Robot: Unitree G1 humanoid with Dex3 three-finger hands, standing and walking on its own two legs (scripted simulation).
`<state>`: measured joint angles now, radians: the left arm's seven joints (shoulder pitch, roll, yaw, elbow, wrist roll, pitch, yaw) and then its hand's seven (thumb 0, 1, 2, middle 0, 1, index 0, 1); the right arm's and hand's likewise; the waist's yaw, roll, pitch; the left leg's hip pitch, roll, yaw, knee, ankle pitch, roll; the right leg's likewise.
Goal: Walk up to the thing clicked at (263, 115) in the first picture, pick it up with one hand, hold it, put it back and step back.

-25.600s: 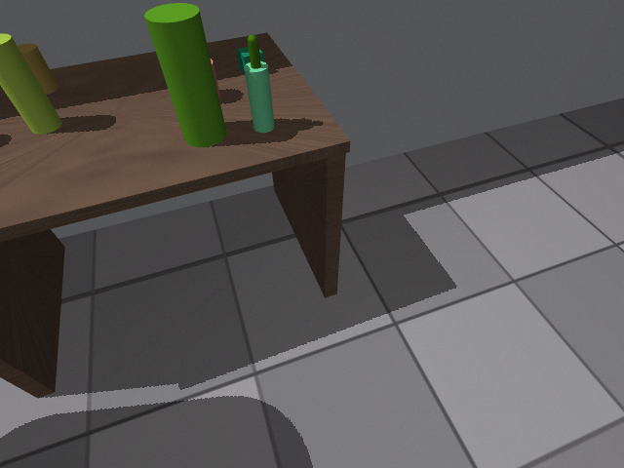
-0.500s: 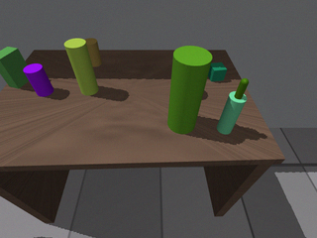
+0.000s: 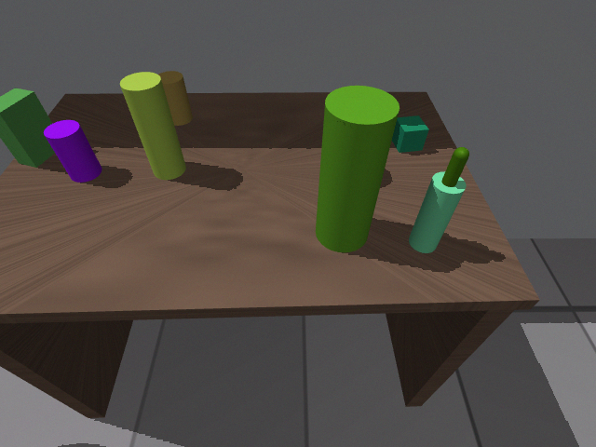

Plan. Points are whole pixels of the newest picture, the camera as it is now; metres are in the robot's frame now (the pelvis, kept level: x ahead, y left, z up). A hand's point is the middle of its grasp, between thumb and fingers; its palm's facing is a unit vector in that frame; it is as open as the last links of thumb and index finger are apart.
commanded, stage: home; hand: right
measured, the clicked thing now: (440, 201) +0.48 -0.21 +0.05
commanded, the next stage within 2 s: stand in 0.56 s
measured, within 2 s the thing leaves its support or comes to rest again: neither
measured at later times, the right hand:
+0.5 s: hand out of the picture +0.07 -0.26 -0.15, palm faces -0.02 +0.94 -0.35, open 17.5 cm
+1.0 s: hand out of the picture +0.09 -0.26 -0.16, palm faces -0.03 +0.94 -0.35, open 12.0 cm
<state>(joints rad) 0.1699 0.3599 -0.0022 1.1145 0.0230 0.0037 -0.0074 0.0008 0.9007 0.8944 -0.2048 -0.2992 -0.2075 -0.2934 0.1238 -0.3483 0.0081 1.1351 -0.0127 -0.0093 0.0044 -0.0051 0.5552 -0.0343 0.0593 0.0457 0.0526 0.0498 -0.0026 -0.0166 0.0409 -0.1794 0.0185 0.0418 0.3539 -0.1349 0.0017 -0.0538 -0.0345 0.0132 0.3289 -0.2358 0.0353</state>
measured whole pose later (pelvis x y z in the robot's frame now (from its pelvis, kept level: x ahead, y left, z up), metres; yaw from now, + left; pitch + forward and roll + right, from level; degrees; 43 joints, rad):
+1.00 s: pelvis +0.02 +0.00 +0.00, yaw +0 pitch -2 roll +0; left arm 0.14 0.35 0.00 1.10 0.02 0.00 0.00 0.00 0.90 0.89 -0.21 -0.30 -0.21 -0.30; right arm 0.10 -0.34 0.00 1.13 -0.01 -0.01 0.00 0.00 -0.16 -0.66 0.19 0.27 0.19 0.27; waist 0.00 -0.01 0.05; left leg -0.16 0.02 0.04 0.35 -0.16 -0.01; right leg -0.02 -0.03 0.01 0.30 -0.25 0.03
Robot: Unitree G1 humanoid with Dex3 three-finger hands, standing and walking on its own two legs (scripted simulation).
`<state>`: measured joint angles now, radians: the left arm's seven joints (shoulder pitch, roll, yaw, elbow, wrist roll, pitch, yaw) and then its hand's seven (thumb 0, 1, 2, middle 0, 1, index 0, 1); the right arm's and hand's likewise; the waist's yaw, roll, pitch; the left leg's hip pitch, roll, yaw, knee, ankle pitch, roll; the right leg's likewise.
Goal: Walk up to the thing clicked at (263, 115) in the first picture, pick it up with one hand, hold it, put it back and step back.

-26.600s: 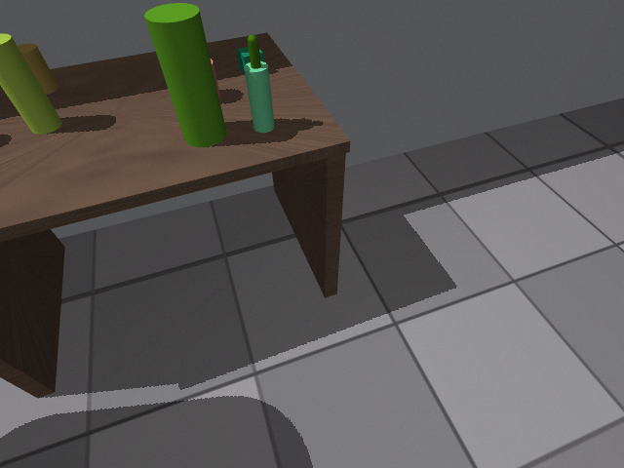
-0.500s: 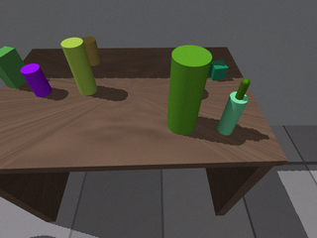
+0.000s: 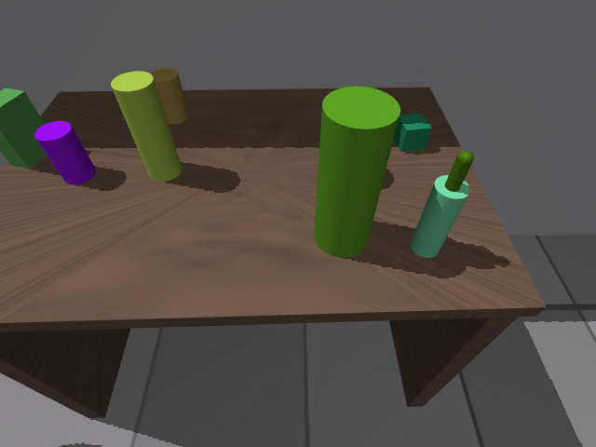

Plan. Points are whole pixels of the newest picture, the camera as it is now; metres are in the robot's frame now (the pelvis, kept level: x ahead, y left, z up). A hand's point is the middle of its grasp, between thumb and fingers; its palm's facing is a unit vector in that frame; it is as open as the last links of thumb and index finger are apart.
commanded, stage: stand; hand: right
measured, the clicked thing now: (443, 206) +0.46 -0.20 +0.05
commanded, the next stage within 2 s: none
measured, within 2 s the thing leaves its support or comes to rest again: neither
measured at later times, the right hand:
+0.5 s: hand out of the picture +0.07 -0.26 -0.15, palm faces -0.02 +0.94 -0.35, open 7.4 cm
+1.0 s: hand out of the picture +0.05 -0.25 -0.16, palm faces -0.02 +0.94 -0.34, open 7.4 cm
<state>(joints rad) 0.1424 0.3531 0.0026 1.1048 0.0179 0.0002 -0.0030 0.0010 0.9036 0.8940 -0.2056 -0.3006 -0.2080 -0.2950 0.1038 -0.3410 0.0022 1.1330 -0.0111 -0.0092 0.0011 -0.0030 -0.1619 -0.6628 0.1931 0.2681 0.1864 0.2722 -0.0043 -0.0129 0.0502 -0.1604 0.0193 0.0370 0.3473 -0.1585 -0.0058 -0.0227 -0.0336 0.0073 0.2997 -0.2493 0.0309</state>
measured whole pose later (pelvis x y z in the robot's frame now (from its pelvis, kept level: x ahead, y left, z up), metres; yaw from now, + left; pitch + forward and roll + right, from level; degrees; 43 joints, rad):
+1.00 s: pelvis -0.01 +0.00 +0.00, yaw +0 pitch -2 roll +0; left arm 0.16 0.35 0.01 1.10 0.02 0.00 -0.01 0.00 0.90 0.89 -0.21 -0.30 -0.21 -0.29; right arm 0.12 -0.34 0.00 1.14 -0.01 -0.01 0.01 0.00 -0.91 -0.89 0.21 0.30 0.20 0.30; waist -0.01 -0.01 0.06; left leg -0.16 0.02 0.03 0.34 -0.14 -0.01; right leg -0.03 -0.03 0.00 0.30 -0.24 0.03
